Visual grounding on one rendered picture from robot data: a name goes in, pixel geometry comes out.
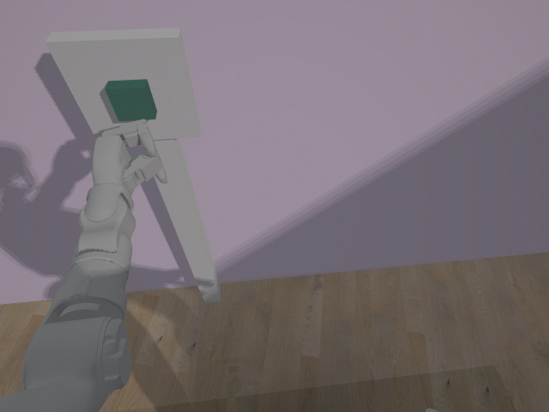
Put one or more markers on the panel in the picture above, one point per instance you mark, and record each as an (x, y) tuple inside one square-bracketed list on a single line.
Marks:
[(89, 59)]

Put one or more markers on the robot left forearm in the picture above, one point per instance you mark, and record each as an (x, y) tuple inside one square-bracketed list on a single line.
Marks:
[(100, 267)]

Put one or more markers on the left robot upper arm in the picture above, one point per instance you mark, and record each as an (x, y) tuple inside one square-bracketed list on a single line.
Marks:
[(73, 366)]

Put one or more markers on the robot left hand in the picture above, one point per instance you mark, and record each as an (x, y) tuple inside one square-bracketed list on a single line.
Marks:
[(112, 163)]

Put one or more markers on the button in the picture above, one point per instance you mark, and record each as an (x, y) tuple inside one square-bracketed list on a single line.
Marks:
[(131, 99)]

